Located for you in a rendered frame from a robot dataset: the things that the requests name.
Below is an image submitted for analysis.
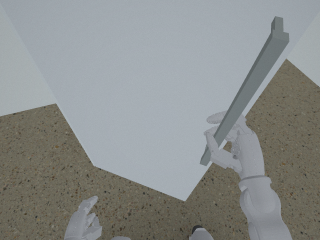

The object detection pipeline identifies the robot right foot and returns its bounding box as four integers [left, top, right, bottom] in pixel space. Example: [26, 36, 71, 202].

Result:
[192, 225, 203, 234]

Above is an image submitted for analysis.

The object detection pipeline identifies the robot left hand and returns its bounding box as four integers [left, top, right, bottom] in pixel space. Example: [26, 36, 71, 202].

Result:
[64, 195, 102, 240]

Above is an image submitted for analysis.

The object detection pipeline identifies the robot right thigh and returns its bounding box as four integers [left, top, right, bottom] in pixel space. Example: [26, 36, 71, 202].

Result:
[189, 230, 214, 240]

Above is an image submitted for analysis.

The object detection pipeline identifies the fridge door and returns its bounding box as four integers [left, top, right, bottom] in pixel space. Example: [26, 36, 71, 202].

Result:
[0, 0, 320, 201]

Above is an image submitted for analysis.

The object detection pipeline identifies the robot right forearm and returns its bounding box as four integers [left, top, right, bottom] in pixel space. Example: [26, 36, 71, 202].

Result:
[238, 175, 293, 240]

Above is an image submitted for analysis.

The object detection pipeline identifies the handle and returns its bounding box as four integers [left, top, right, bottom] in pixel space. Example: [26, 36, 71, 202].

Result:
[200, 16, 290, 166]

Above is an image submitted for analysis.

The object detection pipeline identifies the robot right hand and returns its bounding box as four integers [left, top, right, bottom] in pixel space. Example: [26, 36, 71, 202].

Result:
[204, 110, 265, 180]

